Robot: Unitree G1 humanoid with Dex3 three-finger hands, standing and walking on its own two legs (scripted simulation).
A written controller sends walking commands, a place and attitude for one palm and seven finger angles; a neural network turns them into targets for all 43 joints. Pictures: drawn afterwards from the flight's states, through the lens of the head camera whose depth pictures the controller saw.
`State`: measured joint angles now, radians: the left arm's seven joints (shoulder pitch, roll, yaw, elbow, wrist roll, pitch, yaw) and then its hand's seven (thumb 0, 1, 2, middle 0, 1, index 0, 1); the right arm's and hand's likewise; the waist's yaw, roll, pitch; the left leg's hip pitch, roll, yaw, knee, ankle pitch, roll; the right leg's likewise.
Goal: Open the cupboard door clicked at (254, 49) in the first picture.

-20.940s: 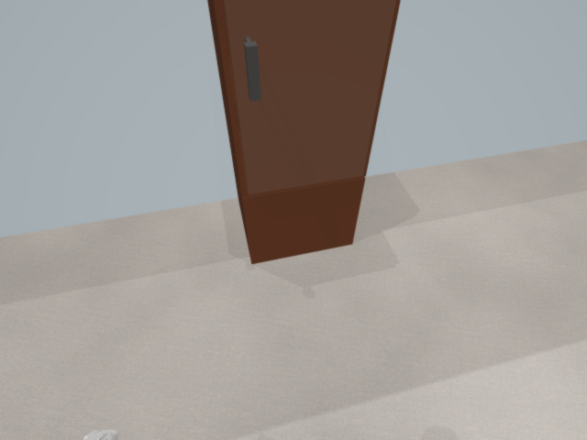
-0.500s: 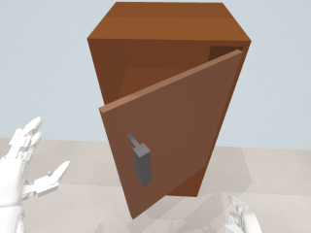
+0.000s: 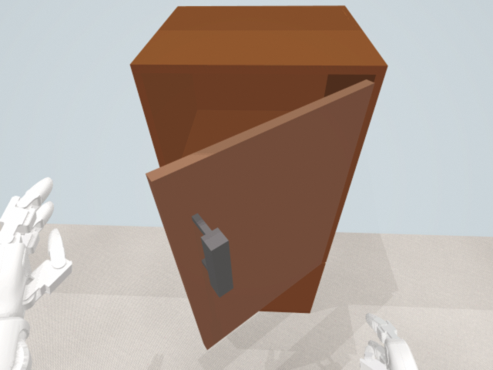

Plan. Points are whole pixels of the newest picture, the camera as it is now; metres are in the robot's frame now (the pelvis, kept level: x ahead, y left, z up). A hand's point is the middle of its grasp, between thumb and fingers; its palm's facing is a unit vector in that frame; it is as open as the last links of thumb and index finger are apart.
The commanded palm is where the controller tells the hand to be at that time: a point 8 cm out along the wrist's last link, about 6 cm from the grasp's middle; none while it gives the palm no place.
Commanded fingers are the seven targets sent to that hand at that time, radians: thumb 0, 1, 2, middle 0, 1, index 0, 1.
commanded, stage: draw the hand back to the body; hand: left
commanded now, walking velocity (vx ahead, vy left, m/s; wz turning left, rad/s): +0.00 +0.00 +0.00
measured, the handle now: (210, 254) +0.26 +0.09 +0.09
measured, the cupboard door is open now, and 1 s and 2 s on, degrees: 39 39 39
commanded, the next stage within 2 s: step back with the hand held close in 0.02 s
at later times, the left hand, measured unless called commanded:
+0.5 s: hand (69, 278) +0.18 +0.25 +0.14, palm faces +0.31 -0.82 -0.48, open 7.4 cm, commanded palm +0.12 +0.30 +0.17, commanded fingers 0.00 0.90 0.90 -0.20 -0.30 -0.20 -0.30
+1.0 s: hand out of the picture +0.10 +0.28 +0.15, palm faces +0.40 -0.79 -0.46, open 7.4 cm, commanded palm +0.03 +0.32 +0.17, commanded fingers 0.00 0.90 0.90 -0.20 -0.30 -0.20 -0.30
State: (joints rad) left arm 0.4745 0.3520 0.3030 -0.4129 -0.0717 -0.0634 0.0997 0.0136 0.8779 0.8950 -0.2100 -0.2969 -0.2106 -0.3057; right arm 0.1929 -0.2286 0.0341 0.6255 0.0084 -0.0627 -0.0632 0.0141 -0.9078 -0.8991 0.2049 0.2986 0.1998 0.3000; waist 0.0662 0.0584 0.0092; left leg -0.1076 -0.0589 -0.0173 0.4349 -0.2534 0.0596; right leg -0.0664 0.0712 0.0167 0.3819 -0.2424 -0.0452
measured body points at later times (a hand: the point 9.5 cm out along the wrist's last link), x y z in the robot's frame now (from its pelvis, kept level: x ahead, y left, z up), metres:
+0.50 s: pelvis -0.03 +0.00 +0.00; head -0.02 +0.00 +0.45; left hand +0.15 +0.29 +0.17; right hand +0.14 -0.26 -0.08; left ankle -0.01 +0.08 -0.74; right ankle -0.02 -0.09 -0.74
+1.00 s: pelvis -0.11 +0.03 -0.02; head -0.09 +0.04 +0.43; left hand +0.07 +0.32 +0.18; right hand +0.05 -0.20 -0.10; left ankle -0.01 +0.08 -0.74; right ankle -0.09 -0.10 -0.74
